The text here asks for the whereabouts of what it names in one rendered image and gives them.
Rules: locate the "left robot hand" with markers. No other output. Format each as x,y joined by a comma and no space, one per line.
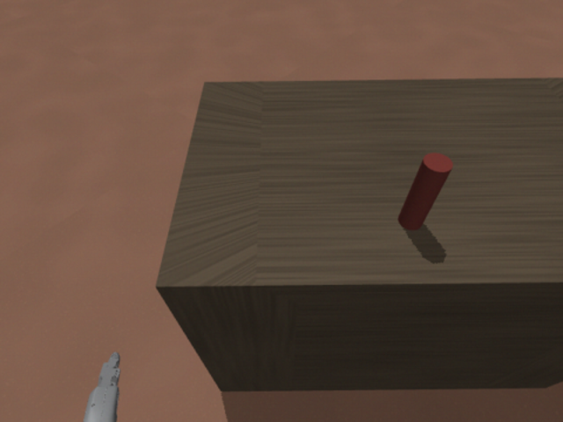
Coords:
103,400

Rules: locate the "can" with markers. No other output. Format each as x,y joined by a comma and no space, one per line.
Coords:
432,174

